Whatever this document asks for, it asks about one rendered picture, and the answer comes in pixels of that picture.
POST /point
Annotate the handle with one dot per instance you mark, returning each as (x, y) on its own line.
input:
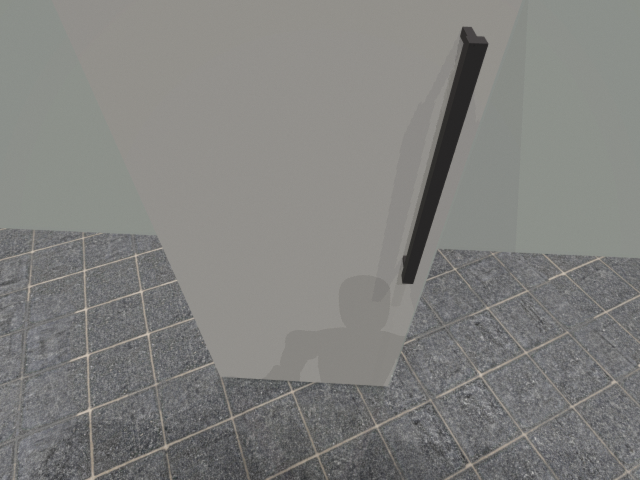
(468, 69)

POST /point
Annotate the fridge door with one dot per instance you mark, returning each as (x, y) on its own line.
(281, 150)

